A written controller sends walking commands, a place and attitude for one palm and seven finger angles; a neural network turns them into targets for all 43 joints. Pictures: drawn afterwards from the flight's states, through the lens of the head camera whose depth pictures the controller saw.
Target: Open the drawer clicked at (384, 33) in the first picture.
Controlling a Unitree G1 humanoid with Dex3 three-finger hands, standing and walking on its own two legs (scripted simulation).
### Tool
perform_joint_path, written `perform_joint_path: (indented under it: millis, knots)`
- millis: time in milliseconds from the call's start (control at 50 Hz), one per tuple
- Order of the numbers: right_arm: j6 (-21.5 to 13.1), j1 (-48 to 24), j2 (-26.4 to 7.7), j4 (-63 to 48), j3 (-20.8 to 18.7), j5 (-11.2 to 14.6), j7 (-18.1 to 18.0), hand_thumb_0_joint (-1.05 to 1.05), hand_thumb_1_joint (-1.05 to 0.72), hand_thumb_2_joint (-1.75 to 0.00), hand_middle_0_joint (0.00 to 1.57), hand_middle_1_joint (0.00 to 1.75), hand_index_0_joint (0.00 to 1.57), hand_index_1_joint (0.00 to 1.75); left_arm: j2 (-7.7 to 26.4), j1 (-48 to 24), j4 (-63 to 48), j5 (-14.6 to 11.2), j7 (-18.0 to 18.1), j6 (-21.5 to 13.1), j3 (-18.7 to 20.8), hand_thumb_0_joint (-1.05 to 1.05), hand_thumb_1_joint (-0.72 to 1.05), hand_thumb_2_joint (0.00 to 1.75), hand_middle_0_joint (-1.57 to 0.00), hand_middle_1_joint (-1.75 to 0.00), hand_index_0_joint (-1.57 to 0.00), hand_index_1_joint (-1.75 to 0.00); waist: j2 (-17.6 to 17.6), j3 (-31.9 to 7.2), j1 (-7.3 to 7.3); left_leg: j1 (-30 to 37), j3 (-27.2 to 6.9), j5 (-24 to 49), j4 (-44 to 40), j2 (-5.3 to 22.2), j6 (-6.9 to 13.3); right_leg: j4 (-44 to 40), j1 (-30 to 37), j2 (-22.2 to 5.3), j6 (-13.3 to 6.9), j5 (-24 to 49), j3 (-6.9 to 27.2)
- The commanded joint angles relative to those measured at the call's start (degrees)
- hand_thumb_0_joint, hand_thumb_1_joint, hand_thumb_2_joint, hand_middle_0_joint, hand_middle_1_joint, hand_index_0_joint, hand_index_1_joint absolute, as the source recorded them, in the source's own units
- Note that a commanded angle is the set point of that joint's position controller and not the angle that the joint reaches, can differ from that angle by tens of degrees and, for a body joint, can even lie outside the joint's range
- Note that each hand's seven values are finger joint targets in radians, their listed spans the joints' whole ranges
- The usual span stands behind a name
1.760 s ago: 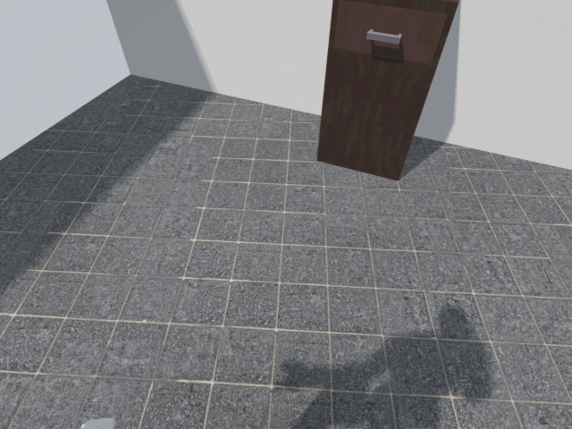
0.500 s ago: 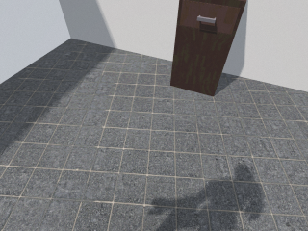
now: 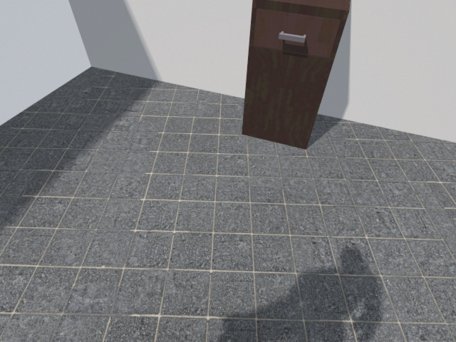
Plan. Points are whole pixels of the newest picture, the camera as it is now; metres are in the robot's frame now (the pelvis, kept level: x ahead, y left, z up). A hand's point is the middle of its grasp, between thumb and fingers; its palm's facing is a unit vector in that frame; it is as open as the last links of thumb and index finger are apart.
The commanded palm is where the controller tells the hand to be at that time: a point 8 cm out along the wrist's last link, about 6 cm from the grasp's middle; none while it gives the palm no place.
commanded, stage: walk to a spot facing it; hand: left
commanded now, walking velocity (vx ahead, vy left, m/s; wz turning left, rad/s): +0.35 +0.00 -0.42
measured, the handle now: (292, 36) +1.51 -0.22 -0.05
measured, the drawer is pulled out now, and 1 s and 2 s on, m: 0.00 0.00 0.00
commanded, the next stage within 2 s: turn to face it in 1.42 s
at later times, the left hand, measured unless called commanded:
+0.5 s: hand out of the picture +0.12 +0.13 -0.17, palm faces -0.09 -0.98 -0.16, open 7.4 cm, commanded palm none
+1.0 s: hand (206, 197) +0.53 +0.10 -0.16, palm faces -0.33 -0.92 -0.20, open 7.4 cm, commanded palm none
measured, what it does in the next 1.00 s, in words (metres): walks ahead, turning right: left foot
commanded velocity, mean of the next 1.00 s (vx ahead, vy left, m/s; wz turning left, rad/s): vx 0.37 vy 0.00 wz -0.28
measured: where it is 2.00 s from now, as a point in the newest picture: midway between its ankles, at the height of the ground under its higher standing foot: (264, 249)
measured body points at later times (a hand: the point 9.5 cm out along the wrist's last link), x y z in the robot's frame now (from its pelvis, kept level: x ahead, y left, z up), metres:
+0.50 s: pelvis +0.16 -0.03 +0.00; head +0.18 -0.03 +0.45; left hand +0.13 +0.19 -0.15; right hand +0.21 -0.27 -0.15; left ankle +0.30 +0.10 -0.68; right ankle +0.05 -0.11 -0.74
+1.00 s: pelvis +0.38 -0.05 +0.00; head +0.40 -0.06 +0.45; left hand +0.55 +0.15 -0.14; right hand +0.26 -0.26 -0.15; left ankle +0.36 +0.08 -0.74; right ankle +0.42 -0.19 -0.72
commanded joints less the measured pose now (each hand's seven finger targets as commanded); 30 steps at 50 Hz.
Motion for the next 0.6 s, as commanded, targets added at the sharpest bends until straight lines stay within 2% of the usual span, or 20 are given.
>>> perform_joint_path:
  millis: [0, 20, 40, 80, 100, 120, 140, 160, 180, 200, 220, 260, 300, 340, 400, 440, 500, 520, 560, 580]
  knots:
    - [-1.9, 6.1, -10.9, -2.9, -3.2, 0.1, -1.2, 0.00, -0.90, -0.90, 0.20, 0.30, 0.20, 0.30, 4.8, 0.0, -5.7, 0.2, -0.3, -2.4, 2.6, 0.00, 0.90, 0.90, -0.20, -0.30, -0.20, -0.30, 9.1, 6.7, -2.54, 3.0, -14.7, -15.3, -12.1, 13.0, 7.1, 7.6, -16.2, 0.3, -1.8, -8.7, 0.9]
    - [-2.3, 8.0, -11.6, -2.6, -3.8, 0.3, -1.3, 0.00, -0.90, -0.90, 0.20, 0.30, 0.20, 0.30, 3.7, -2.2, -7.0, 0.1, -0.4, -2.8, 2.5, 0.00, 0.90, 0.90, -0.20, -0.30, -0.20, -0.30, 12.6, 6.6, -3.39, 7.2, -18.9, -12.2, -14.9, 17.3, 9.6, 13.8, -21.0, 0.3, -0.7, -7.9, -2.9]
    - [-2.8, 10.0, -10.8, -2.3, -4.0, 0.3, -1.4, 0.00, -0.90, -0.90, 0.20, 0.30, 0.20, 0.30, 3.1, -5.2, -8.4, 0.1, -0.5, -3.1, 2.7, 0.00, 0.90, 0.90, -0.20, -0.30, -0.20, -0.30, 12.8, 8.0, -4.65, 9.7, -19.6, -3.9, -15.8, 19.7, 11.7, 18.1, -25.0, -1.8, -0.1, -10.9, -3.4]
    - [-3.2, 10.8, -8.9, -1.5, -3.8, -0.2, -1.6, 0.00, -0.90, -0.90, 0.20, 0.30, 0.20, 0.30, 1.6, -6.5, -9.1, 0.1, -0.7, -3.9, 2.9, 0.00, 0.90, 0.90, -0.20, -0.30, -0.20, -0.30, 9.8, 8.1, -4.00, 9.8, -14.1, 13.3, -12.0, 19.8, 11.4, 16.2, -23.1, -4.7, 0.0, -12.7, -4.0]
    - [-3.3, 9.1, -8.5, -1.7, -3.6, -0.3, -1.7, 0.00, -0.90, -0.90, 0.20, 0.30, 0.20, 0.30, 0.7, -3.7, -8.0, 0.0, -1.0, -4.0, 3.0, 0.00, 0.90, 0.90, -0.20, -0.30, -0.20, -0.30, 9.1, 6.4, -2.25, 6.9, -9.3, 15.6, -9.3, 17.9, 9.3, 11.3, -16.4, -4.5, -0.1, -10.7, -5.5]
    - [-3.2, 6.6, -8.1, -2.0, -3.5, -0.2, -1.7, 0.00, -0.90, -0.90, 0.20, 0.30, 0.20, 0.30, 0.2, 1.8, -5.9, 0.1, -1.2, -4.1, 3.1, 0.00, 0.90, 0.90, -0.20, -0.30, -0.20, -0.30, 7.2, 4.1, 0.72, 2.4, -3.5, 15.5, -3.1, 14.4, 6.4, 4.1, -6.4, -3.0, -0.5, -4.3, -7.9]
    - [-3.2, 4.7, -6.8, -2.5, -3.3, 0.2, -1.6, 0.00, -0.90, -0.90, 0.20, 0.30, 0.20, 0.30, 1.3, 10.6, -2.7, 0.3, -0.9, -4.3, 3.8, 0.00, 0.90, 0.90, -0.20, -0.30, -0.20, -0.30, 2.3, 1.2, 4.79, -6.3, 2.2, 14.9, 9.2, 10.2, 3.8, -1.7, 8.0, -2.2, -1.5, 2.6, -7.0]
    - [-3.7, 3.7, -2.4, -4.9, -2.4, 1.2, -0.9, 0.00, -0.90, -0.90, 0.20, 0.30, 0.20, 0.30, 8.4, 20.0, 0.1, 0.8, 0.2, -5.2, 5.5, 0.00, 0.90, 0.90, -0.20, -0.30, -0.20, -0.30, -17.6, -2.2, 7.75, -24.1, 8.6, 0.2, 28.7, 3.1, 0.0, -10.7, 21.5, -17.6, -7.2, 0.2, 17.8]
    - [-4.3, -2.3, -3.0, -7.9, -2.3, 0.7, -0.7, 0.00, -0.90, -0.90, 0.20, 0.30, 0.20, 0.30, 9.7, 24.3, 1.2, -0.6, 1.1, -5.3, 5.3, 0.00, 0.90, 0.90, -0.20, -0.30, -0.20, -0.30, -16.7, -0.4, 8.85, -31.7, 4.4, -13.4, 37.1, 1.5, -0.1, -16.1, 21.2, -24.6, -12.5, 7.1, 32.4]
    - [-4.3, -5.8, -2.5, -7.9, -2.8, 0.7, -0.6, 0.00, -0.90, -0.90, 0.20, 0.30, 0.20, 0.30, 8.1, 22.2, 1.1, -0.3, 1.6, -5.3, 4.8, 0.00, 0.90, 0.90, -0.20, -0.30, -0.20, -0.30, -9.2, 3.6, 8.23, -34.2, 0.5, -10.8, 41.0, 3.9, 0.0, -15.9, 16.6, -24.2, -14.4, 8.4, 31.2]
    - [-4.0, -6.0, -1.5, -7.4, -2.9, 0.5, -0.6, 0.00, -0.90, -0.90, 0.20, 0.30, 0.20, 0.30, 5.9, 18.7, 0.3, -0.2, 1.9, -5.2, 4.3, 0.00, 0.90, 0.90, -0.20, -0.30, -0.20, -0.30, -3.6, 7.1, 6.03, -34.8, -0.4, -7.1, 42.1, 5.7, -0.1, -15.9, 12.9, -23.3, -14.3, 6.6, 27.6]
    - [-3.1, -2.1, 0.3, -5.4, -3.0, -0.1, -0.1, 0.00, -0.90, -0.90, 0.20, 0.30, 0.20, 0.30, 2.5, 13.0, -1.1, 0.4, 2.2, -5.5, 3.3, 0.00, 0.90, 0.90, -0.20, -0.30, -0.20, -0.30, -2.6, 7.6, 1.97, -31.0, 0.0, -1.3, 38.5, 6.9, -1.2, -16.5, 7.1, -19.3, -11.6, 9.2, 18.2]
    - [-2.2, -0.1, 1.5, -4.8, -3.3, -0.1, 0.2, 0.00, -0.90, -0.90, 0.20, 0.30, 0.20, 0.30, 1.5, 11.4, -1.0, 0.4, 2.2, -6.0, 3.1, 0.00, 0.90, 0.90, -0.20, -0.30, -0.20, -0.30, -4.3, 7.2, 0.03, -28.3, 1.5, 1.9, 34.4, 6.7, -2.2, -17.0, 4.1, -16.6, -10.2, 14.3, 11.5]
    - [-1.9, -0.3, 2.4, -5.2, -3.4, 0.1, 0.7, 0.00, -0.90, -0.90, 0.20, 0.30, 0.20, 0.30, 1.4, 11.8, -0.3, 0.4, 2.2, -6.4, 3.1, 0.00, 0.90, 0.90, -0.20, -0.30, -0.20, -0.30, -5.0, 6.8, -0.37, -27.3, 2.9, 5.8, 30.3, 6.0, -2.4, -17.3, 3.8, -14.2, -9.3, 17.1, 7.9]
    - [-2.1, -3.6, 2.8, -7.0, -3.4, 0.3, 1.3, 0.00, -0.90, -0.90, 0.20, 0.30, 0.20, 0.30, 1.0, 12.7, 0.6, 0.3, 2.4, -6.7, 2.9, 0.00, 0.90, 0.90, -0.20, -0.30, -0.20, -0.30, -6.1, 7.7, 0.03, -27.8, 3.8, 9.6, 23.8, 5.3, -2.2, -17.5, 5.7, -12.7, -8.4, 20.5, 6.0]
    - [-2.6, -6.2, 3.2, -8.3, -3.2, 0.4, 1.6, 0.00, -0.90, -0.90, 0.20, 0.30, 0.20, 0.30, 1.1, 12.5, 0.8, 0.4, 2.6, -6.6, 3.1, 0.00, 0.90, 0.90, -0.20, -0.30, -0.20, -0.30, -7.0, 8.2, 0.63, -25.1, 4.7, 10.7, 17.3, 4.9, -1.6, -17.1, 6.0, -12.4, -7.8, 22.0, 4.5]
    - [-3.2, -8.3, 3.0, -9.4, -3.2, 0.6, 1.5, 0.00, -0.90, -0.90, 0.20, 0.30, 0.20, 0.30, 1.5, 12.8, 1.4, 0.4, 2.8, -6.3, 3.4, 0.00, 0.90, 0.90, -0.20, -0.30, -0.20, -0.30, -7.0, 9.0, 0.91, -17.5, 4.9, 9.6, 10.9, 3.3, 0.1, -15.4, 5.2, -13.4, -7.3, 26.7, 5.5]
    - [-3.4, -5.5, 2.3, -8.7, -3.6, 0.5, 1.2, 0.00, -0.90, -0.90, 0.20, 0.30, 0.20, 0.30, 2.2, 11.7, 1.3, 0.5, 2.8, -6.4, 3.7, 0.00, 0.90, 0.90, -0.20, -0.30, -0.20, -0.30, -5.9, 7.5, -0.70, -13.4, 5.5, 8.7, 8.6, 2.3, 0.5, -12.1, 5.8, -13.4, -7.2, 30.3, 4.8]
    - [-4.0, 8.8, -0.8, -4.4, -4.4, -0.1, 0.0, 0.00, -0.90, -0.90, 0.20, 0.30, 0.20, 0.30, 2.3, 10.2, 0.6, 0.0, 2.6, -6.2, 4.1, 0.00, 0.90, 0.90, -0.20, -0.30, -0.20, -0.30, -2.8, -0.1, -6.65, 4.9, 5.6, 10.8, 2.2, 0.5, 1.7, 5.4, 2.7, -9.2, -4.9, 35.4, 1.3]
    - [-4.2, 16.4, -6.1, -2.6, -5.6, -0.9, -0.8, 0.00, -0.90, -0.90, 0.20, 0.30, 0.20, 0.30, -0.5, 13.1, 0.2, -0.5, 2.2, -6.0, 4.1, 0.00, 0.90, 0.90, -0.20, -0.30, -0.20, -0.30, 7.6, -7.7, -8.56, 19.2, -7.7, 8.1, -0.3, 10.9, 4.9, 20.3, -6.9, -4.5, -3.0, 21.1, -1.2]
